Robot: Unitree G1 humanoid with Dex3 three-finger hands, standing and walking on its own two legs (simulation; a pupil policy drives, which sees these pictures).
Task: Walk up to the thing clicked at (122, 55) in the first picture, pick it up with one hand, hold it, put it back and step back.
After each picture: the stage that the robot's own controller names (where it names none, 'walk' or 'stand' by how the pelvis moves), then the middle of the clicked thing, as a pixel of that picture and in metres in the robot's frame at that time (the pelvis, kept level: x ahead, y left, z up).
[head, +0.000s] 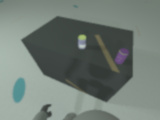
stand; (121, 56) +0.55 -0.21 +0.03
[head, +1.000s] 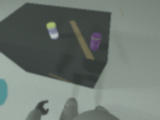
sink last; (95, 41) +0.56 +0.04 +0.06
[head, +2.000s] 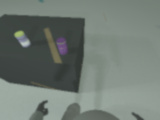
stand; (62, 46) +0.50 +0.28 +0.07
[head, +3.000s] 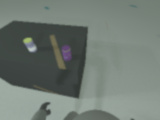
stand; (66, 53) +0.51 +0.24 +0.03
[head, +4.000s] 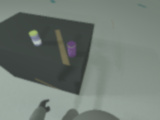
stand; (71, 49) +0.53 +0.20 +0.04
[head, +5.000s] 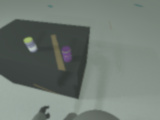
stand; (66, 54) +0.49 +0.23 +0.03
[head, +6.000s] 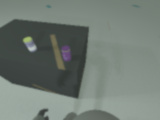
stand; (66, 53) +0.50 +0.24 +0.03
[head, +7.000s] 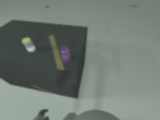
stand; (65, 53) +0.50 +0.25 +0.03
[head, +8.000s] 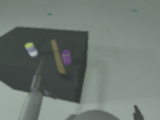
rise first; (66, 57) +0.47 +0.26 +0.03
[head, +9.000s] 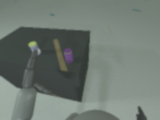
go down; (68, 55) +0.49 +0.26 +0.03
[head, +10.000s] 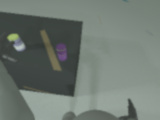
go down; (62, 52) +0.48 +0.23 +0.04
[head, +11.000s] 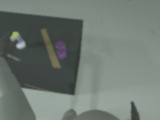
go down; (61, 50) +0.49 +0.25 +0.05
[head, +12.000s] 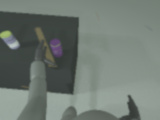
close in; (56, 48) +0.48 +0.26 +0.07
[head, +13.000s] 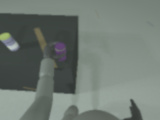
lift; (60, 52) +0.45 +0.22 +0.08
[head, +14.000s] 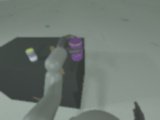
lift; (76, 49) +0.35 +0.11 +0.26
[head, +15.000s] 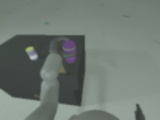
hold; (69, 52) +0.34 +0.15 +0.25
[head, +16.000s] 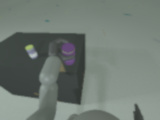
hold; (68, 54) +0.33 +0.16 +0.23
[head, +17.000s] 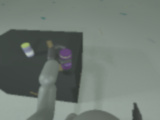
crouch; (66, 59) +0.34 +0.18 +0.17
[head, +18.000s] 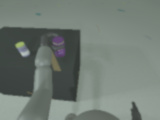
crouch; (59, 47) +0.42 +0.23 +0.19
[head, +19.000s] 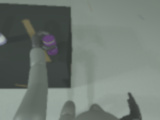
lower; (50, 45) +0.48 +0.25 +0.09
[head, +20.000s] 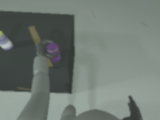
lower; (54, 53) +0.44 +0.24 +0.08
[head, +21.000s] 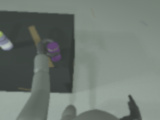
lower; (54, 52) +0.44 +0.24 +0.08
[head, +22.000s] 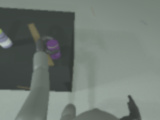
lower; (54, 49) +0.45 +0.25 +0.08
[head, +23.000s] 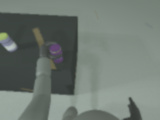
draw back; (56, 53) +0.43 +0.24 +0.08
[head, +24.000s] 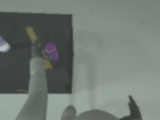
withdraw; (52, 52) +0.44 +0.25 +0.08
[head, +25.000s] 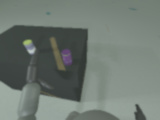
sink last; (67, 57) +0.45 +0.24 +0.06
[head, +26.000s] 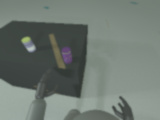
stand; (67, 55) +0.45 +0.24 +0.05
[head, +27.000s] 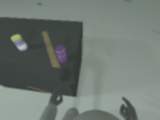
stand; (61, 54) +0.45 +0.25 +0.07
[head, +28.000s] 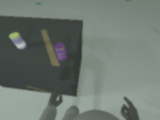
stand; (61, 52) +0.45 +0.25 +0.09
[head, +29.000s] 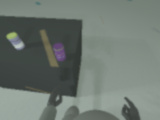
stand; (59, 52) +0.44 +0.25 +0.10
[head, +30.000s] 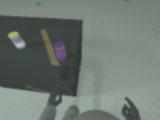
stand; (60, 51) +0.45 +0.25 +0.10
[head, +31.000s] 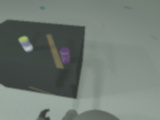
stand; (65, 55) +0.46 +0.24 +0.05
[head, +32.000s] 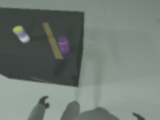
walk; (64, 45) +0.50 +0.24 +0.05
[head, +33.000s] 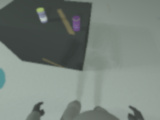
walk; (76, 23) +0.79 +0.23 +0.05
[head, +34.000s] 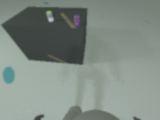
stand; (76, 20) +1.05 +0.32 +0.05
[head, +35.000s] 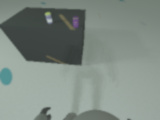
stand; (75, 22) +1.06 +0.29 +0.03
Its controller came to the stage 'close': yes
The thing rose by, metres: 0.22
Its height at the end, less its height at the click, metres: +0.00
